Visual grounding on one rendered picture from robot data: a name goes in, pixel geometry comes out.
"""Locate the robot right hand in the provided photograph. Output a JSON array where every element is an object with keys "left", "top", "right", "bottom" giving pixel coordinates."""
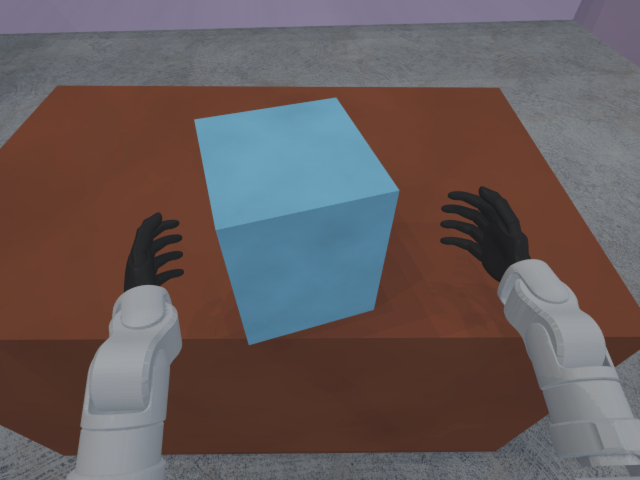
[{"left": 440, "top": 186, "right": 531, "bottom": 282}]

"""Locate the pedestal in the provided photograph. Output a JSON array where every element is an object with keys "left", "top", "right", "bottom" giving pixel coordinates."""
[{"left": 0, "top": 86, "right": 640, "bottom": 456}]

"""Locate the right robot forearm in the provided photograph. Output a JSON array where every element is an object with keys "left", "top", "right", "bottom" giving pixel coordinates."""
[{"left": 497, "top": 259, "right": 640, "bottom": 477}]

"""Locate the left robot forearm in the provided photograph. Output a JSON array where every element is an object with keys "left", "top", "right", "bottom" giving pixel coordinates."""
[{"left": 66, "top": 285, "right": 182, "bottom": 480}]

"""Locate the robot left hand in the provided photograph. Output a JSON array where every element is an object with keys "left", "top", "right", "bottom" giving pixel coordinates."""
[{"left": 124, "top": 212, "right": 184, "bottom": 292}]

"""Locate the carton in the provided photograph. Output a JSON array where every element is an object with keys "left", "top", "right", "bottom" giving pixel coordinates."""
[{"left": 194, "top": 98, "right": 400, "bottom": 345}]

